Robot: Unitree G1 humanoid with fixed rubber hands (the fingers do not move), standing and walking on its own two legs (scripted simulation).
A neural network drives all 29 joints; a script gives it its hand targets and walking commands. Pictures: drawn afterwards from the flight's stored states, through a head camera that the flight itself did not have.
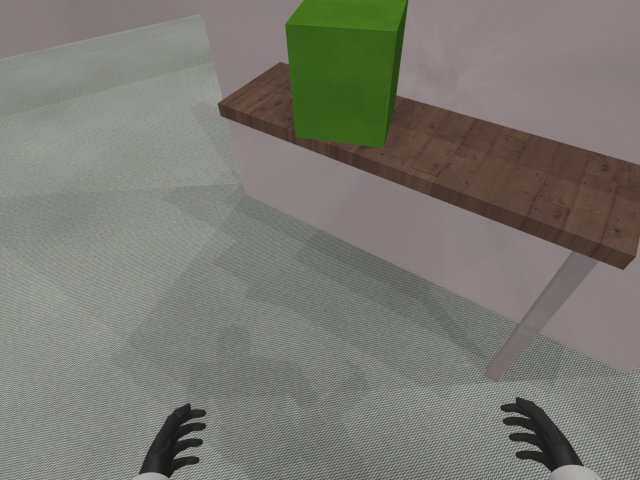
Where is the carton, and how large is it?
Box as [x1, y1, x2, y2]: [285, 0, 407, 147]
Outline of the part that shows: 303,0 285,24 296,136 383,147 395,100 407,0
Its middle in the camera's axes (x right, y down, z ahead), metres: +0.07 -0.39 +0.87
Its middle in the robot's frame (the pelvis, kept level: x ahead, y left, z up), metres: +0.91 -0.05 +0.06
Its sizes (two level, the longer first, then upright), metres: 0.210 0.200 0.250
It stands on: a table, 0.69 m high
